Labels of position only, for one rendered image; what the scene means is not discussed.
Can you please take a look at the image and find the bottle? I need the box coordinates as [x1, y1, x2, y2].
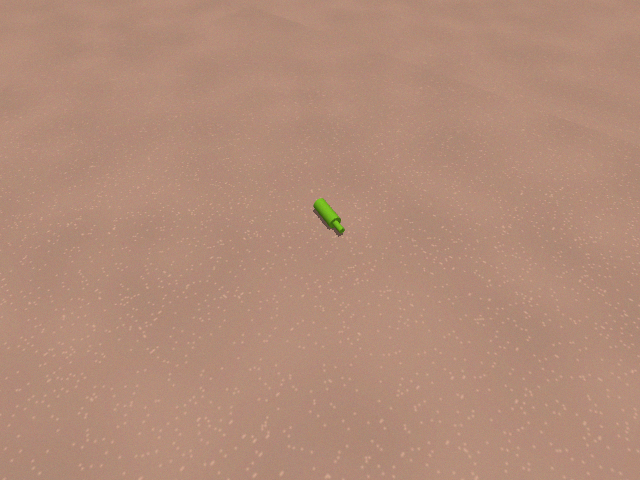
[314, 198, 345, 233]

